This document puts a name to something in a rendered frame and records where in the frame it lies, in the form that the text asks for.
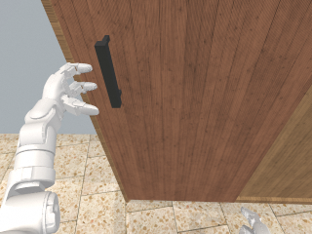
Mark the wardrobe door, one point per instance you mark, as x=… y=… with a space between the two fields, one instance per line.
x=286 y=169
x=207 y=86

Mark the left robot hand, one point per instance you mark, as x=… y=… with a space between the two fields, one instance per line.
x=57 y=88

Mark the right robot hand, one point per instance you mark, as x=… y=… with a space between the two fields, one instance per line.
x=255 y=222

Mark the left robot upper arm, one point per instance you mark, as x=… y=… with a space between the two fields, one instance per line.
x=31 y=213

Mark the robot left forearm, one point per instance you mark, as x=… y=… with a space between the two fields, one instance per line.
x=36 y=150

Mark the handle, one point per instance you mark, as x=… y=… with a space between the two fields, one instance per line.
x=108 y=72

